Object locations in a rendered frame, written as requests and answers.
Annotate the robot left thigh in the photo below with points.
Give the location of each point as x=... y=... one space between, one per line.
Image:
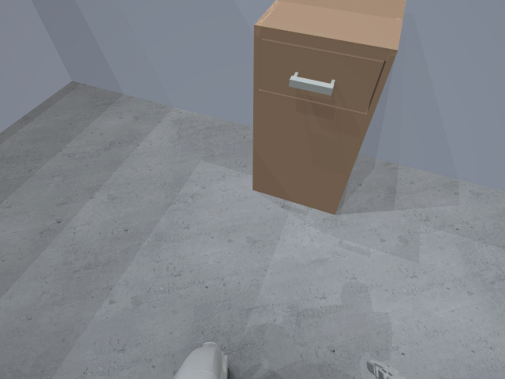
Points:
x=204 y=363

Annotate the handle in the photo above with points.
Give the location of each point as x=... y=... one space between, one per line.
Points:
x=311 y=85

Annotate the cabinet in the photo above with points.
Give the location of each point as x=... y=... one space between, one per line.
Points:
x=304 y=151

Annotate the left robot shin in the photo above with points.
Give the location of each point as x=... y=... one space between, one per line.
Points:
x=210 y=344

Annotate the drawer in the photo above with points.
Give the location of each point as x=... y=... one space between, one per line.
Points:
x=355 y=76

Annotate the robot right hand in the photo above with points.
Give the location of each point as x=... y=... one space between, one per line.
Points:
x=382 y=371

